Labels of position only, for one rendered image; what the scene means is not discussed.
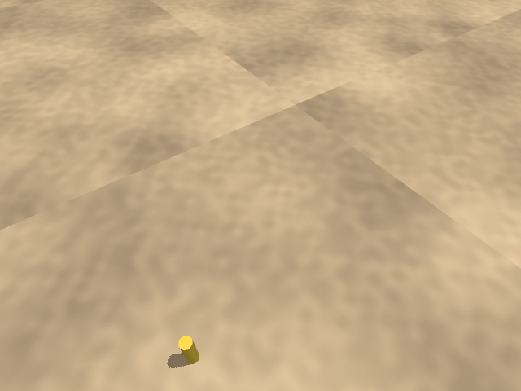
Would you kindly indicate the can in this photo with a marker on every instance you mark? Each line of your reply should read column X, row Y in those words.
column 189, row 350

